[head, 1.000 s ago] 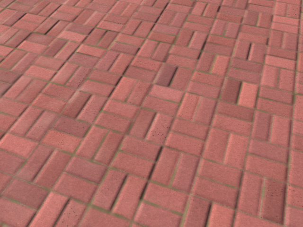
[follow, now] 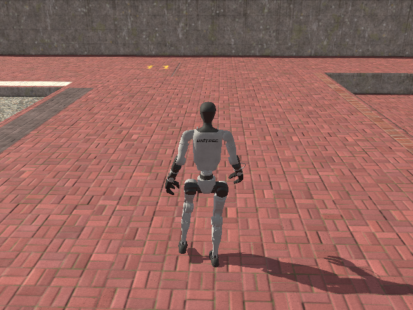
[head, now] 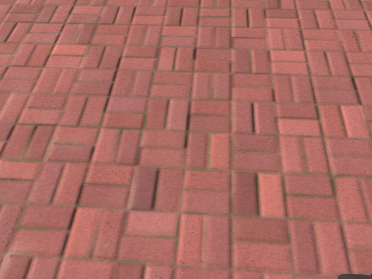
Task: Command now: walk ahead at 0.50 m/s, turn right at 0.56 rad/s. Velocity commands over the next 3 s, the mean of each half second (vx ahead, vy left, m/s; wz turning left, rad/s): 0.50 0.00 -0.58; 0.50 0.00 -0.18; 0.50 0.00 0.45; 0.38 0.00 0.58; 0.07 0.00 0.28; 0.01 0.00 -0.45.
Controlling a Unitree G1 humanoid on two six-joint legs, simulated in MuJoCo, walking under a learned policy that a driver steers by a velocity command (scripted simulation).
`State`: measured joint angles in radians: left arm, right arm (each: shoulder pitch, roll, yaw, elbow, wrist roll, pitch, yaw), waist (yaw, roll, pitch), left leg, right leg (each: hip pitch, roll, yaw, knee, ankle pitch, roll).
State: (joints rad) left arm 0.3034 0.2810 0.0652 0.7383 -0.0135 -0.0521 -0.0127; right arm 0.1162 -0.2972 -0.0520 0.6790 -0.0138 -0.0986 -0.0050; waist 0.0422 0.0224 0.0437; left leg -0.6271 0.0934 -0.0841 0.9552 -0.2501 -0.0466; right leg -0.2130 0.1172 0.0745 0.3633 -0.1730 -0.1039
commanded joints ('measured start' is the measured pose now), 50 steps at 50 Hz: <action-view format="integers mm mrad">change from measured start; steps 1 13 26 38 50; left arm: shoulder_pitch -32 152 -143 132 -55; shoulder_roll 177 58 55 319 118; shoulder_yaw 47 -1 7 86 29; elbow -73 -113 -169 -115 -46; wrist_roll -8 -22 -7 3 30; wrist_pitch -10 2 25 15 -58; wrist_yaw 22 27 -6 -5 4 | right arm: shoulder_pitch -44 269 121 327 84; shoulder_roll -43 -235 -131 -20 -58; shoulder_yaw -6 -81 -49 16 -9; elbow -63 -1 61 101 90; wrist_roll -3 2 10 4 34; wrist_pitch -1 -27 -11 12 41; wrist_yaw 0 17 3 12 16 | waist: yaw -12 -96 -85 22 -41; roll -80 323 39 -285 -68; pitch -46 -387 -13 -387 -15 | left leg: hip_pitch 79 986 544 2 -56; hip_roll -43 337 149 -74 39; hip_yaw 42 -717 79 195 -22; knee -216 -630 -804 246 -34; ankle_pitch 205 -211 287 -265 215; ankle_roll -31 311 229 43 21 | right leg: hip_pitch -66 -500 -497 646 64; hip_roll -193 -37 -229 -469 -335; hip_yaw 160 100 -1 547 -37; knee -124 840 523 92 -242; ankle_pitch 254 -432 113 -23 239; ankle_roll -146 75 120 -252 -118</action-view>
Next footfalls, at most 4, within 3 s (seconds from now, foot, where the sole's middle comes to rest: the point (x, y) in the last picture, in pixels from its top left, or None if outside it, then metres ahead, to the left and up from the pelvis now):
0.22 left None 0.32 0.14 -0.78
0.74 right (265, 268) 0.50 -0.20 -0.78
1.26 left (227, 177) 0.87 -0.08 -0.78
1.74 right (275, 131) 1.12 -0.31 -0.78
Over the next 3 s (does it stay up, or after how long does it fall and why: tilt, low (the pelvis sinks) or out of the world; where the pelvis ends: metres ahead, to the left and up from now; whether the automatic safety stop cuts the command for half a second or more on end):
stays up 1.13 -0.16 -0.01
